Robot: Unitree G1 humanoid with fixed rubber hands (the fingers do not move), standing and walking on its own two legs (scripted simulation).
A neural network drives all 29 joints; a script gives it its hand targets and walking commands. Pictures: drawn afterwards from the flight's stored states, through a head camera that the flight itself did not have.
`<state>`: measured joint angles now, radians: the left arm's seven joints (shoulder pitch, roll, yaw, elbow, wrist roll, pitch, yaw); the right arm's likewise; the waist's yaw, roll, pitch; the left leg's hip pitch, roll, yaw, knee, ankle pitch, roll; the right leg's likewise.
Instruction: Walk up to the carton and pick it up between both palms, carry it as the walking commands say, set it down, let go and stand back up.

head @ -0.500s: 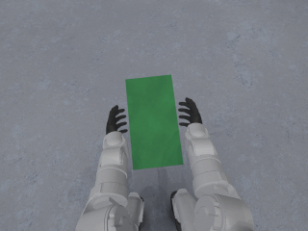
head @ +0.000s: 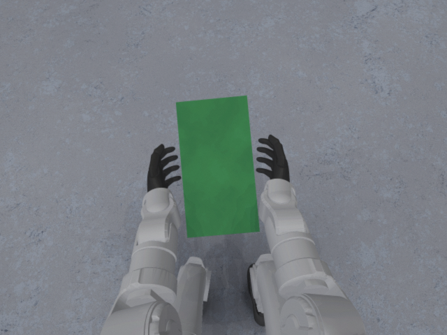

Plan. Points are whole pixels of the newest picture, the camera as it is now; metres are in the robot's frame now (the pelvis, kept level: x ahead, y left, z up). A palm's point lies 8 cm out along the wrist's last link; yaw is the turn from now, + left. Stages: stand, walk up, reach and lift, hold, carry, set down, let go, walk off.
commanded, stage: set down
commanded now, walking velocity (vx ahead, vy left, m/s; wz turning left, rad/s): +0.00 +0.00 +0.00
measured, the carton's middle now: (218, 167) +0.43 +0.04 -0.16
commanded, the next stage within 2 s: none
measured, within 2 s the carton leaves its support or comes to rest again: neither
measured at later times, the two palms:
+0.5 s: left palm (172, 185) +0.39 +0.14 -0.16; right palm (271, 179) +0.40 -0.08 -0.16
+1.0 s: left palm (179, 183) +0.41 +0.14 -0.24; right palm (266, 178) +0.43 -0.08 -0.24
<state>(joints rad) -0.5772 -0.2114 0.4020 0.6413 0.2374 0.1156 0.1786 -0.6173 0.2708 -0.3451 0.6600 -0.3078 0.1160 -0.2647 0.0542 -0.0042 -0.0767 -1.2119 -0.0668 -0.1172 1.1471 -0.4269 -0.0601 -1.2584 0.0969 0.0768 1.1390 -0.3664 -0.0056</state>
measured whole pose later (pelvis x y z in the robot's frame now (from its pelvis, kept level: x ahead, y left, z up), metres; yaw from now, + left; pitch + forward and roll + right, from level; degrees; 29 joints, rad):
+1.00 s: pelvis -0.04 +0.02 -0.15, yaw +1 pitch +38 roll +3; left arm -0.93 -0.15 0.44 0.72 0.20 0.20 0.27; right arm -1.00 0.11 -0.36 0.81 -0.25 0.20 -0.27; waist 0.02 -0.01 -0.06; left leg -1.83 -0.12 -0.05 1.73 -0.57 -0.06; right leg -1.89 0.12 0.10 1.73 -0.50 0.04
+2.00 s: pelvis -0.04 +0.02 -0.26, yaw +2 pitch +41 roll +3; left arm -1.26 -0.03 0.43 0.77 0.16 0.23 0.22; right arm -1.34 -0.06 -0.33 0.93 -0.17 0.21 -0.23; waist 0.02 -0.02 0.20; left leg -2.17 -0.14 -0.03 2.07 -0.61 -0.08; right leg -2.23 0.14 0.10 2.06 -0.53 0.07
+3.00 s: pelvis -0.03 +0.02 -0.29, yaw +2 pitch +34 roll +1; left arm -1.39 0.08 0.42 0.95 0.14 0.17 0.12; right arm -1.49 -0.16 -0.33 1.10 -0.15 0.16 -0.09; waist 0.00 0.01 0.43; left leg -2.14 -0.18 -0.05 2.24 -0.70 -0.08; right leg -2.19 0.11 0.06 2.22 -0.63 0.06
